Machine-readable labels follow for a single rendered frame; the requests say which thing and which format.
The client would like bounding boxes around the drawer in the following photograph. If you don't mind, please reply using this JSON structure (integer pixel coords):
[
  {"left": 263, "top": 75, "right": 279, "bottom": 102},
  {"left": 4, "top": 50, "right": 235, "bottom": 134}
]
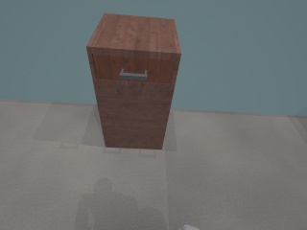
[{"left": 93, "top": 54, "right": 175, "bottom": 84}]

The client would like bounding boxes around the cabinet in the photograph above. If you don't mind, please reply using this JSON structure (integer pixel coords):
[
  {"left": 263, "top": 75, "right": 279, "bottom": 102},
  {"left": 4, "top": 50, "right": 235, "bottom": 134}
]
[{"left": 86, "top": 13, "right": 181, "bottom": 150}]

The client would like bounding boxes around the handle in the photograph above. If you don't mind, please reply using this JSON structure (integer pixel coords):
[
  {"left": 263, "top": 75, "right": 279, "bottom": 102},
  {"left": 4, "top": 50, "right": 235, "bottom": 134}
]
[{"left": 119, "top": 68, "right": 148, "bottom": 81}]

